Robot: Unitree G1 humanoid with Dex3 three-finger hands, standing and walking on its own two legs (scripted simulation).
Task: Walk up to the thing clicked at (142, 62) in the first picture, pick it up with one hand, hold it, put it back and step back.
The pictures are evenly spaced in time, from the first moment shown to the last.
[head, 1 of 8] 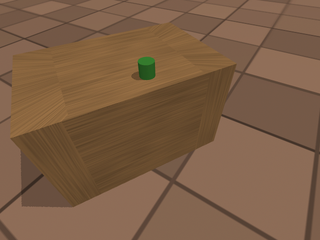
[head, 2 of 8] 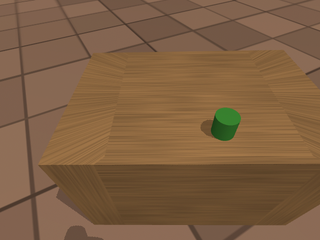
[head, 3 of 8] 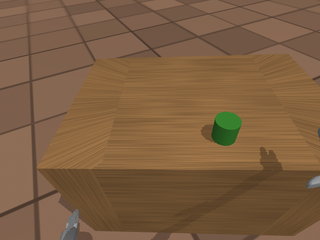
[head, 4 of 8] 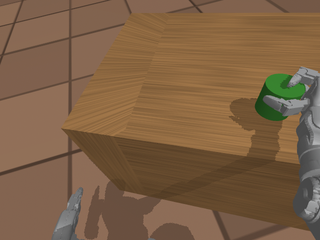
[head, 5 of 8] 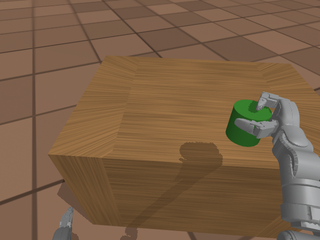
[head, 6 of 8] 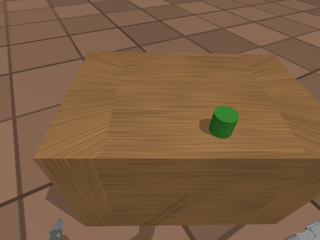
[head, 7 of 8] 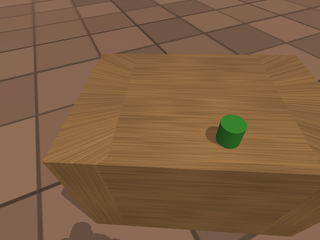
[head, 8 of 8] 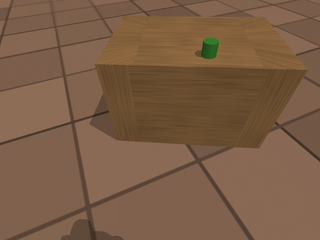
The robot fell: no
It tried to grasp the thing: yes
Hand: right
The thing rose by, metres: 0.24
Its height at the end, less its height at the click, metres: +0.00
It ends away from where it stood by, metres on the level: 0.01
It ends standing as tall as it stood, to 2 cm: yes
